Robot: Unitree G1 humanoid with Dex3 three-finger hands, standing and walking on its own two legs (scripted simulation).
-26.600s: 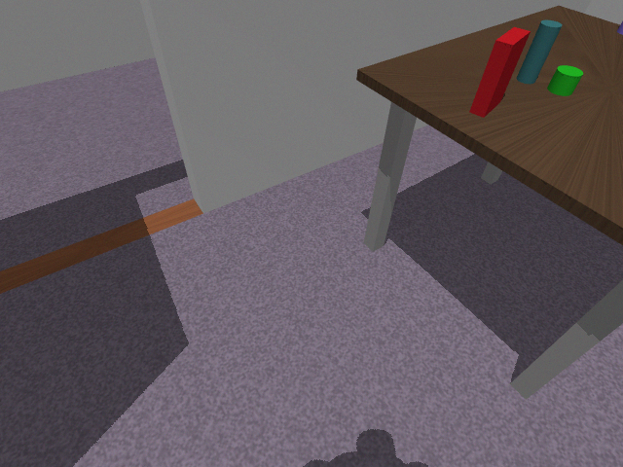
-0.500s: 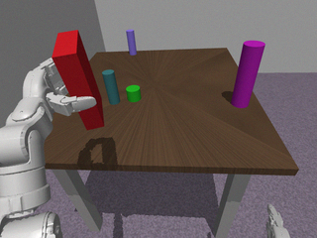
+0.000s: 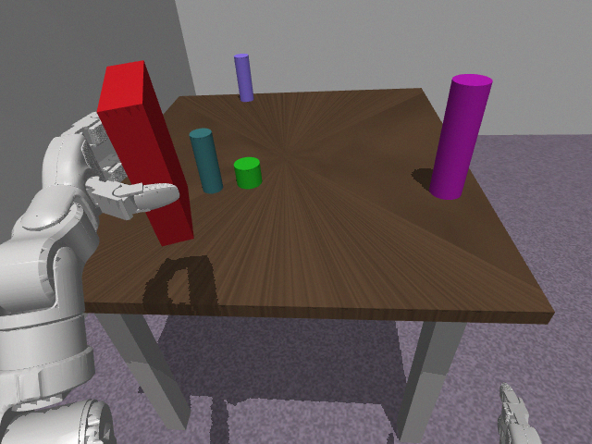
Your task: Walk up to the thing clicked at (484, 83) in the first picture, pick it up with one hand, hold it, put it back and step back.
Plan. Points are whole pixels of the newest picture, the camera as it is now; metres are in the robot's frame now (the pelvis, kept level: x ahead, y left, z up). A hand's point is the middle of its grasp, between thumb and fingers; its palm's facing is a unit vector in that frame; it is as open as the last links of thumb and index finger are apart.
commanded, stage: hold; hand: left
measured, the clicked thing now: (153, 158) +0.34 +0.17 +0.29
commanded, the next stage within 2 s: crouch in 0.56 s
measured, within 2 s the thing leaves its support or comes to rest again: neither
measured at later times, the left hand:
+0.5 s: hand (141, 163) +0.34 +0.19 +0.29, palm faces +0.22 -0.98 +0.02, open 13.1 cm
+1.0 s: hand (149, 175) +0.37 +0.20 +0.25, palm faces +0.27 -0.96 +0.02, open 13.1 cm
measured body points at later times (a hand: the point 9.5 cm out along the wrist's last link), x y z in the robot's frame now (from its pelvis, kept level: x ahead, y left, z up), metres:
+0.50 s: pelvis +0.00 +0.00 +0.00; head -0.05 -0.03 +0.45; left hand +0.33 +0.24 +0.29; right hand +0.17 -0.26 -0.06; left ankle +0.03 +0.13 -0.73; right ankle +0.03 -0.13 -0.73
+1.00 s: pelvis -0.01 +0.00 +0.00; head -0.05 -0.02 +0.45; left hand +0.35 +0.25 +0.25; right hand +0.17 -0.25 -0.07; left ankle +0.03 +0.13 -0.73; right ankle +0.03 -0.13 -0.73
